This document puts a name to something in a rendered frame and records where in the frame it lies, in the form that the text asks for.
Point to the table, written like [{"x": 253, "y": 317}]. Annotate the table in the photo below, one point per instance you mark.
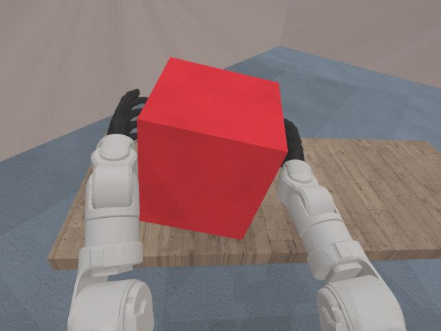
[{"x": 388, "y": 193}]

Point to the robot right upper arm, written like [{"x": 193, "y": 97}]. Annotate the robot right upper arm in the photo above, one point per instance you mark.
[{"x": 358, "y": 304}]

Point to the carton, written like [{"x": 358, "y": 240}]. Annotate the carton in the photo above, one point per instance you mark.
[{"x": 210, "y": 143}]

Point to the robot right hand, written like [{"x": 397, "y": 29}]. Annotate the robot right hand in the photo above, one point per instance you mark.
[{"x": 295, "y": 149}]

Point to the right robot forearm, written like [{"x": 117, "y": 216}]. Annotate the right robot forearm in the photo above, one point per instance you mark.
[{"x": 332, "y": 254}]

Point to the left robot forearm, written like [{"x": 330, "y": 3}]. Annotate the left robot forearm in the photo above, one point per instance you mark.
[{"x": 112, "y": 210}]

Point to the robot left upper arm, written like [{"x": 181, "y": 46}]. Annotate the robot left upper arm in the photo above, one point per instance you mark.
[{"x": 124, "y": 305}]

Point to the robot left hand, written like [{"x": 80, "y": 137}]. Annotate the robot left hand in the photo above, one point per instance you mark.
[{"x": 121, "y": 121}]

